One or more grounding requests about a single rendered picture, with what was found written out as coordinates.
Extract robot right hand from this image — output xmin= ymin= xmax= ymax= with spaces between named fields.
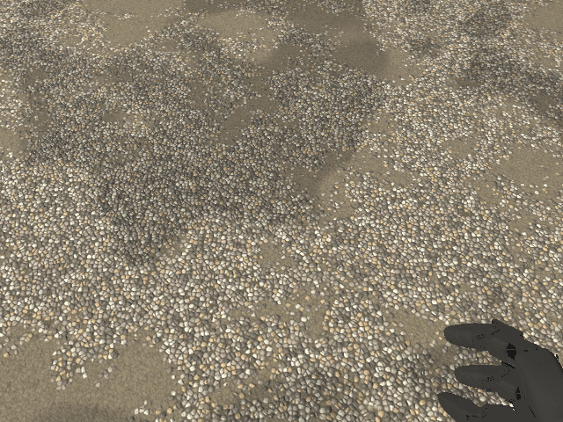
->
xmin=437 ymin=319 xmax=563 ymax=422

